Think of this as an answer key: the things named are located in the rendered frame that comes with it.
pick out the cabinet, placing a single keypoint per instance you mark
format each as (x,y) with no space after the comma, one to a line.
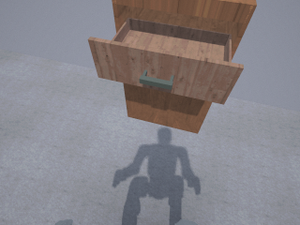
(223,16)

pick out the drawer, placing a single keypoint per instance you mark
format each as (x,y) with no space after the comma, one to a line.
(199,60)

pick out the handle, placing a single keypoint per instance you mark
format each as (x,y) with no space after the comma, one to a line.
(156,82)

